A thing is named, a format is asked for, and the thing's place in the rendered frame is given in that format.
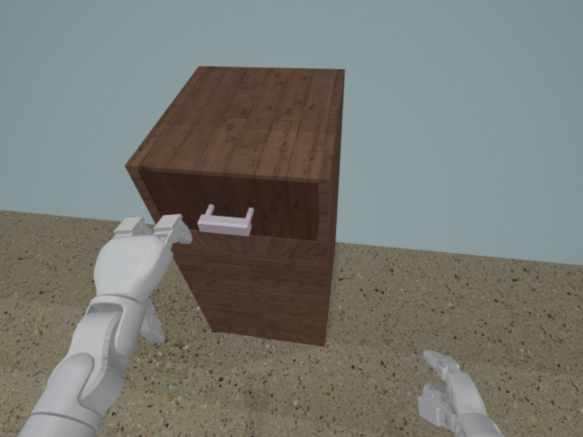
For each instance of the robot left hand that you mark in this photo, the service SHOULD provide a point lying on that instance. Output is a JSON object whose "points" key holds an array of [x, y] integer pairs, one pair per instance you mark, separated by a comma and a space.
{"points": [[135, 261]]}

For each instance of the drawer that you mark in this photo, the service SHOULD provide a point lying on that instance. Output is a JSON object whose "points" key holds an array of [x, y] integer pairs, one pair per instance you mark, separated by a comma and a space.
{"points": [[282, 209]]}

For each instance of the cabinet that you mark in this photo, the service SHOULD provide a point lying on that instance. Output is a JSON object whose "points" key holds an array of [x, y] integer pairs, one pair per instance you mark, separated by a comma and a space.
{"points": [[255, 122]]}

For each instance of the robot right hand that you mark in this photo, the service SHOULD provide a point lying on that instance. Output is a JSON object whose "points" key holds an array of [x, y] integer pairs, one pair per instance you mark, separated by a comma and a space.
{"points": [[440, 405]]}

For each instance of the handle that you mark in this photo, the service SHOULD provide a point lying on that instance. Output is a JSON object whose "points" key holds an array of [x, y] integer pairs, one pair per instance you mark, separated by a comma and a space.
{"points": [[225, 225]]}

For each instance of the robot left forearm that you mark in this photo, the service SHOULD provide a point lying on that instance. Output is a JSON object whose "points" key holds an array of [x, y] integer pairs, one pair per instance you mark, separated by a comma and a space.
{"points": [[89, 379]]}

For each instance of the robot right forearm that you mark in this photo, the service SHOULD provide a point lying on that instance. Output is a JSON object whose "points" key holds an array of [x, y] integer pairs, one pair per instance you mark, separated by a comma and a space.
{"points": [[475, 424]]}

